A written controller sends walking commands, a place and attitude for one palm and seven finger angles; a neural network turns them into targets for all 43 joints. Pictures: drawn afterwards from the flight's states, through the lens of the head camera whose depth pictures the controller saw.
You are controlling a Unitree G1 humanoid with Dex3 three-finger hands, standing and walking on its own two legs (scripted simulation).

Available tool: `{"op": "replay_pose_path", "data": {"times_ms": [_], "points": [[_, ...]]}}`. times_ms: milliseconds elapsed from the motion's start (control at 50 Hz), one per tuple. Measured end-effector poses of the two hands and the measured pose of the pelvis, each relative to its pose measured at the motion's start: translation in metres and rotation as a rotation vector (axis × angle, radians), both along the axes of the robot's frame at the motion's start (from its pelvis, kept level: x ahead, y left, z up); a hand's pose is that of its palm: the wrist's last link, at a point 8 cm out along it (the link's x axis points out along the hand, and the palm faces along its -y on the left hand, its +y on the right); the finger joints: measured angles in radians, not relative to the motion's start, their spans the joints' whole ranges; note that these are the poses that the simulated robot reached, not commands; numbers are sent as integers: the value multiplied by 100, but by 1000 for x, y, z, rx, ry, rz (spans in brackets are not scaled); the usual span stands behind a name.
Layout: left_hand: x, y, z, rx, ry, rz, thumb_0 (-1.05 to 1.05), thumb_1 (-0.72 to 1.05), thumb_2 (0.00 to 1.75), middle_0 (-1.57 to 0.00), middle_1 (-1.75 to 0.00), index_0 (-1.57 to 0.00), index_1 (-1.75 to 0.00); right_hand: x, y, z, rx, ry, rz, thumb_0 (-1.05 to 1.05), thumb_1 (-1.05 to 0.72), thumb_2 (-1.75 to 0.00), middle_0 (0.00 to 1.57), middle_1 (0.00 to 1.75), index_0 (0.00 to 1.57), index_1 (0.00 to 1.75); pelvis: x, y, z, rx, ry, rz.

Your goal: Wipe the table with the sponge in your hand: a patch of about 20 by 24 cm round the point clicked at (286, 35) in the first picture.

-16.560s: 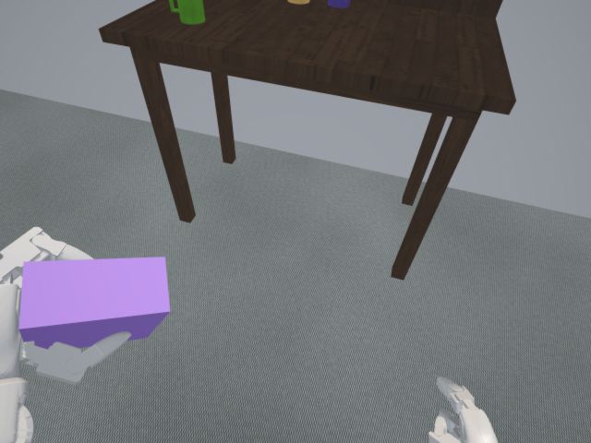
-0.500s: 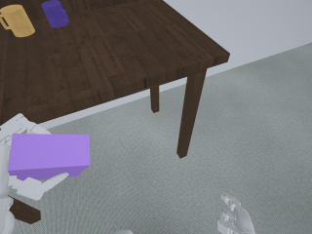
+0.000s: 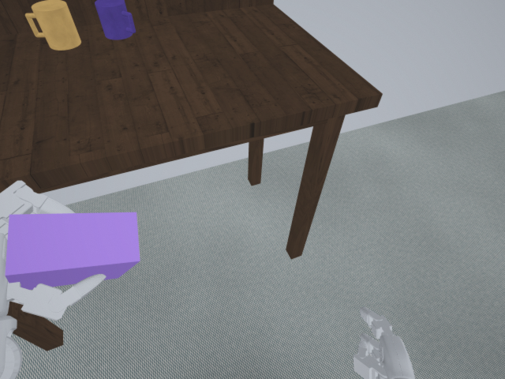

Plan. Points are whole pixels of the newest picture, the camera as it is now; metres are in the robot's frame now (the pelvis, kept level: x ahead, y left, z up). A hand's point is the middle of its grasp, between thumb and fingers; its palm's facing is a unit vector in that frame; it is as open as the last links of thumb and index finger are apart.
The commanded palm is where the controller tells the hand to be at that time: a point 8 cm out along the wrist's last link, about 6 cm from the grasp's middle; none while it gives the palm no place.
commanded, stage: come to a stop and stand still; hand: left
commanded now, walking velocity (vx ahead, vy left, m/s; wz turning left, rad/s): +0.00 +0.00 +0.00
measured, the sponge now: (92, 251) +0.22 +0.22 +0.15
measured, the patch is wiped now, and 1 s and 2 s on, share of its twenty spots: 0.00 0.00 0.00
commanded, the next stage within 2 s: look again from close up in 0.54 s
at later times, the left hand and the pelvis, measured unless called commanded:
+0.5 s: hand (45, 250) +0.21 +0.26 +0.16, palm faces +0.38 -0.83 -0.41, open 10.0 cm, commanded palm +0.16 +0.30 +0.18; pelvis +0.00 +0.02 +0.00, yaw -1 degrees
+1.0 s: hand (80, 235) +0.25 +0.25 +0.14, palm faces +0.24 -0.88 -0.41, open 10.0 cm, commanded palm +0.19 +0.30 +0.18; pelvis +0.02 +0.03 +0.00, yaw -3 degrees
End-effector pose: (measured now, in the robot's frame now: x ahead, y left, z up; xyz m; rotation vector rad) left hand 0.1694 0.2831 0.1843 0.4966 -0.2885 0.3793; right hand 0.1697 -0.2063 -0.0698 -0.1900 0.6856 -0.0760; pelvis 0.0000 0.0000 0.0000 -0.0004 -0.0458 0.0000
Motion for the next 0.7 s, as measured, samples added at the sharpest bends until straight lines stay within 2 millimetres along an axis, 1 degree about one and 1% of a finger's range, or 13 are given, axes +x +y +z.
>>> {"op": "replay_pose_path", "data": {"times_ms": [60,120,240,340,400,480,640,660,700], "points": [[-4,0,-1,-16,10,3,-1,-49,101,-74,-136,-75,-135,-4,9,-4,24,7,17,1,-91,-90,21,30,20,30,-3,2,0,-5,4,-5],[-6,2,-7,-43,32,5,-1,-49,101,-74,-136,-75,-135,-12,12,-9,23,33,15,1,-91,-90,21,30,20,30,-4,6,0,-11,6,-5],[0,15,-20,-76,76,8,-1,-49,101,-74,-136,-75,-135,-31,6,-9,-27,94,-21,1,-91,-90,21,30,20,30,-5,15,3,-11,7,-9],[5,22,-18,-52,69,2,-1,-49,101,-74,-136,-75,-135,-39,0,-7,-59,110,-45,1,-91,-90,21,30,20,30,-5,20,3,-8,10,-5],[6,21,-13,-34,53,-9,-1,-49,101,-74,-136,-75,-135,-38,-1,-6,-63,106,-52,1,-91,-90,21,30,20,30,-3,22,3,-8,11,-5],[5,18,-8,-20,41,-24,-1,-49,101,-74,-136,-75,-135,-33,-1,-6,-53,87,-57,2,-91,-90,20,30,20,30,-1,22,2,-9,12,-9],[6,17,-14,-40,64,1,-1,-49,101,-74,-136,-75,-135,-17,4,-6,-29,52,-40,1,-91,-90,20,30,20,30,2,19,2,-8,18,-12],[9,19,-9,-2,51,-10,-1,-49,101,-74,-136,-75,-135,-16,5,-6,-33,47,-28,1,-91,-90,20,30,20,30,1,18,1,-8,16,-2],[22,33,10,94,-38,-5,-1,-49,101,-74,-136,-75,-135,-14,10,-8,-32,46,28,1,-91,-90,20,30,20,30,-2,12,-1,-5,28,15]]}}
